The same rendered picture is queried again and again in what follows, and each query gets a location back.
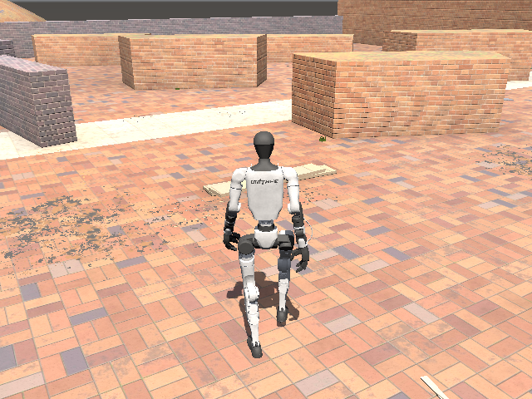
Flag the left robot thigh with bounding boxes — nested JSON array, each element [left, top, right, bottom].
[[238, 234, 259, 303]]

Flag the humanoid robot torso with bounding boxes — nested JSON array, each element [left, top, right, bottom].
[[245, 164, 284, 249]]

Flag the right robot upper arm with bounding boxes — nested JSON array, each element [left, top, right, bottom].
[[282, 166, 300, 214]]

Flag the left robot forearm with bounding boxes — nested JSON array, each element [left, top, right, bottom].
[[224, 202, 237, 235]]

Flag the right robot forearm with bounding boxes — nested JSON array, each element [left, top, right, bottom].
[[292, 202, 308, 248]]

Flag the right robot hand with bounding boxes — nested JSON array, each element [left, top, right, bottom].
[[290, 246, 309, 273]]

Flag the left robot hand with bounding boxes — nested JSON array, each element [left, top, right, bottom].
[[223, 232, 240, 251]]

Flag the left robot upper arm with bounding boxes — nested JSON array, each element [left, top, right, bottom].
[[229, 168, 248, 213]]

